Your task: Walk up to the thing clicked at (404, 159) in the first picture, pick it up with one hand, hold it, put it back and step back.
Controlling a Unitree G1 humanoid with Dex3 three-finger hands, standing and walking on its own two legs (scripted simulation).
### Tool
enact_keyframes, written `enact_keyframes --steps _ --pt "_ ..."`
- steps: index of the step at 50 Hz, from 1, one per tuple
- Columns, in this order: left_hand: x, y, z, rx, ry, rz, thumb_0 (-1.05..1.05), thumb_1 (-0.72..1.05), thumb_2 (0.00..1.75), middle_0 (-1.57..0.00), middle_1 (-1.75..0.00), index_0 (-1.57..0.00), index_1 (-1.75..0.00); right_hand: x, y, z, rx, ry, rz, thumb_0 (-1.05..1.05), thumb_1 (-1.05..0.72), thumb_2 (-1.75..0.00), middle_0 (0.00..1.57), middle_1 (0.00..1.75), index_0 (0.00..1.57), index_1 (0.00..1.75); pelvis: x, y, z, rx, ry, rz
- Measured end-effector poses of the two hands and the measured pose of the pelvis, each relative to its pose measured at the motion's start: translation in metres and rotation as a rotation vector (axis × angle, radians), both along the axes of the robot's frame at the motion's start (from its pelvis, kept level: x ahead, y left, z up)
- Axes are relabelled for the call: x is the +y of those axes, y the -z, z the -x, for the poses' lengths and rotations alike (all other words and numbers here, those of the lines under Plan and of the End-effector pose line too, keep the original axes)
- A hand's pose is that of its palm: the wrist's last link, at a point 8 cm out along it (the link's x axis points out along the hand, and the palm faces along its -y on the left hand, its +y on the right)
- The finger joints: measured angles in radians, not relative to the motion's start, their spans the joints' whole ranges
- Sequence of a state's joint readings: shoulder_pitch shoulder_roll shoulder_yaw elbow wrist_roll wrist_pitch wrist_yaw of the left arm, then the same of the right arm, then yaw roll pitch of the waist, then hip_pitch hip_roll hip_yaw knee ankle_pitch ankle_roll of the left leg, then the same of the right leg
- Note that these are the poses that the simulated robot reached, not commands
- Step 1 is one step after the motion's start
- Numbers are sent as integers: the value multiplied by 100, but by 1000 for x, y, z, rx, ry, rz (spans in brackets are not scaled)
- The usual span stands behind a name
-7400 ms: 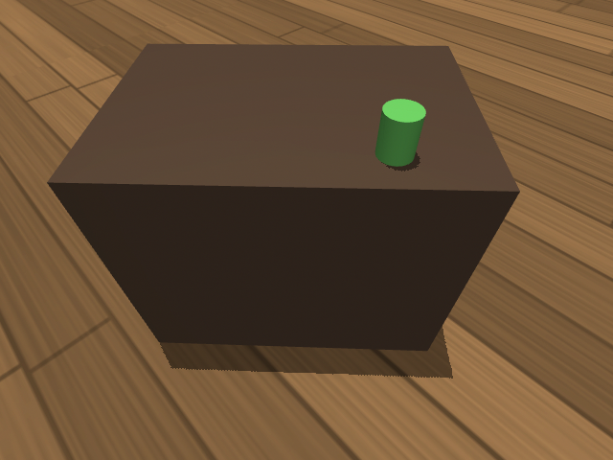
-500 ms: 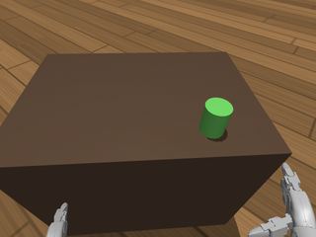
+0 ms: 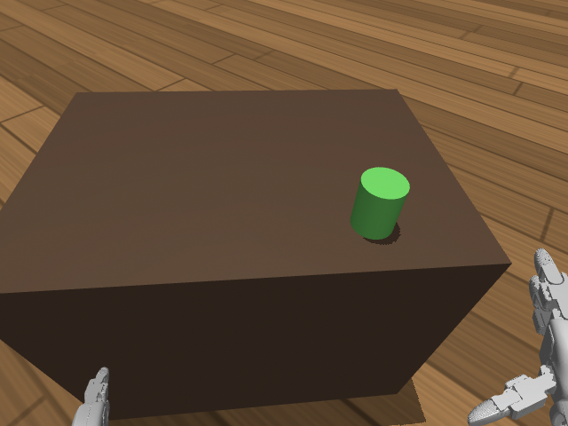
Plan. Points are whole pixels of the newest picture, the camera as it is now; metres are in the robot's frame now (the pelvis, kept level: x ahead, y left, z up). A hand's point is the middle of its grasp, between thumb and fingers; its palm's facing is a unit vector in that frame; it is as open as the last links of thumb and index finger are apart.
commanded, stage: rise first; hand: right
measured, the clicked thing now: (377, 204) +0.48 -0.19 +0.03
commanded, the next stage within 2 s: go down in 0.56 s
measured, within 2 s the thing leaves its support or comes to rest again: neither
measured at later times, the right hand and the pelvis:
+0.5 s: hand (523, 330) +0.19 -0.25 +0.12, palm faces +0.33 +0.85 -0.41, open 17.5 cm; pelvis -0.01 +0.00 +0.00, yaw +0 degrees
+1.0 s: hand (523, 309) +0.20 -0.26 +0.13, palm faces +0.34 +0.87 -0.36, open 17.6 cm; pelvis +0.01 +0.00 +0.00, yaw +0 degrees
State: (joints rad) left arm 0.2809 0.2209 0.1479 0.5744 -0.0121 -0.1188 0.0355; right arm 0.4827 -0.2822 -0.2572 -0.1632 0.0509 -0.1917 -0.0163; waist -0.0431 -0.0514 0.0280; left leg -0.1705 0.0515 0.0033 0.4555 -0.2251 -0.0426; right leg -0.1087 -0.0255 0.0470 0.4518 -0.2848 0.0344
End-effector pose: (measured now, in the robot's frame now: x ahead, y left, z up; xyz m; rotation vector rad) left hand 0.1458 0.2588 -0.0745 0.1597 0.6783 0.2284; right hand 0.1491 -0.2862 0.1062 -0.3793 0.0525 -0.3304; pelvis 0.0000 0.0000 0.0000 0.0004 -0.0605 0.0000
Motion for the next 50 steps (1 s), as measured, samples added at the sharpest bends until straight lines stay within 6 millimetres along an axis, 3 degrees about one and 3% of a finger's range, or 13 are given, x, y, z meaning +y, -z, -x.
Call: enact_keyframes --steps 4,11,16,39,50 --pt "-4 0 2 -10 0 14 -1 -55 6 -6 -5 -5 -6 2 -6 0 -24 -19 14 -1 56 -4 5 6 5 6 0 0 3 -2 1 2" --pt "7 2 10 -1 -23 -5 -1 -55 6 -6 -5 -5 -6 -4 -18 3 -64 -14 55 -1 56 -4 5 6 5 6 -1 0 6 -6 -2 3" --pt "0 5 11 16 -7 8 -1 -55 7 -6 -5 -5 -6 2 -23 2 -101 -39 56 -1 55 -4 5 6 5 6 0 0 7 -5 0 2" --pt "-2 4 -5 1 -4 15 -1 -54 7 -6 -6 -5 -6 0 -49 -2 -222 -46 114 -1 53 -5 5 6 5 6 1 1 -2 9 7 2" --pt "7 7 -11 28 -24 -5 -1 -52 5 -5 -5 -5 -5 -11 -41 -18 -211 -56 64 -1 58 -4 4 6 5 6 3 3 -7 19 6 -1"
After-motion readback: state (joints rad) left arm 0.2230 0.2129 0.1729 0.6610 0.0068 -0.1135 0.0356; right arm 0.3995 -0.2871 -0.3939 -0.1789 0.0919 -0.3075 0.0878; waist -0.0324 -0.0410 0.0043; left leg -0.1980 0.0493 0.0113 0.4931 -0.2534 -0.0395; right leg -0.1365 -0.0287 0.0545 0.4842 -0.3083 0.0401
